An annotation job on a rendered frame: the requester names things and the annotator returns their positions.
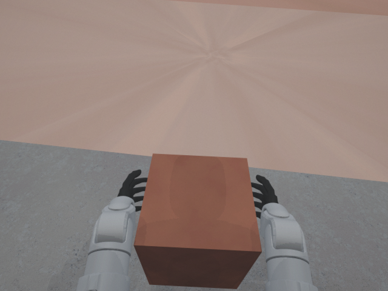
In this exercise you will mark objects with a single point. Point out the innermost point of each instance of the right robot forearm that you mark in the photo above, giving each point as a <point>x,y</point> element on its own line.
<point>285,250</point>

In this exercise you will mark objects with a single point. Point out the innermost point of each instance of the robot right hand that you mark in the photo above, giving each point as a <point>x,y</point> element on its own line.
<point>267,196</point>

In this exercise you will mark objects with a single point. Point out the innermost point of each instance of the robot left hand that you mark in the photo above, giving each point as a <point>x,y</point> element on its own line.
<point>129,190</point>

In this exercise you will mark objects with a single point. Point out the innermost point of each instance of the left robot forearm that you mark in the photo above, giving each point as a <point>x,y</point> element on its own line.
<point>110,248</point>

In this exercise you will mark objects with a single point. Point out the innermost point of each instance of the carton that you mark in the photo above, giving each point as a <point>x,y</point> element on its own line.
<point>198,225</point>

